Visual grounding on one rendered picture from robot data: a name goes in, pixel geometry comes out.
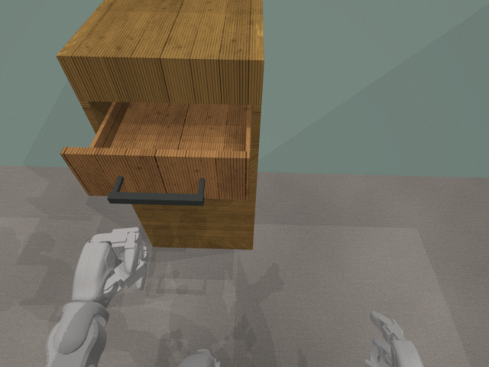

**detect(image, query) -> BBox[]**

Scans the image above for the cabinet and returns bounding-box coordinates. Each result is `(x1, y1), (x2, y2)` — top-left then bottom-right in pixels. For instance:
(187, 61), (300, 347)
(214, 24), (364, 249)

(56, 0), (264, 250)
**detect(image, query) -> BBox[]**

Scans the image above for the drawer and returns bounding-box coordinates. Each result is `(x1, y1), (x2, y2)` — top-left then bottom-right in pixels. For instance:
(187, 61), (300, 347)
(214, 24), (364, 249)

(60, 102), (251, 200)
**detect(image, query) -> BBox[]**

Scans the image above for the right robot hand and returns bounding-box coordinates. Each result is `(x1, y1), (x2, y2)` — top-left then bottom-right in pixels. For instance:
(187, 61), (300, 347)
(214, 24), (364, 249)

(365, 311), (424, 367)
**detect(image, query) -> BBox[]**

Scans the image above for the left robot shin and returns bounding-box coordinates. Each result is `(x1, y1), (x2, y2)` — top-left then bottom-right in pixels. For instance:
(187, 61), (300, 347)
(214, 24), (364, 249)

(196, 349), (211, 355)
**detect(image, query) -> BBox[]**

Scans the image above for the left robot forearm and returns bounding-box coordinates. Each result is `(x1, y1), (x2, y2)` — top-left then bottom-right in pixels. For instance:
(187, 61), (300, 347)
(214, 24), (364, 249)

(46, 300), (109, 367)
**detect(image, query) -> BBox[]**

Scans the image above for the handle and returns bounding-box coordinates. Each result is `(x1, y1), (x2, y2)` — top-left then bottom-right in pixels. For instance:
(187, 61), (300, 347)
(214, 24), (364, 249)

(107, 176), (206, 206)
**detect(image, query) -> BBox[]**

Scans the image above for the left robot hand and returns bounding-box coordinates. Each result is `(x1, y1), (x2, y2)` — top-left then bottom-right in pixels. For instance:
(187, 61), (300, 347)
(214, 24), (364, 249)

(71, 227), (149, 308)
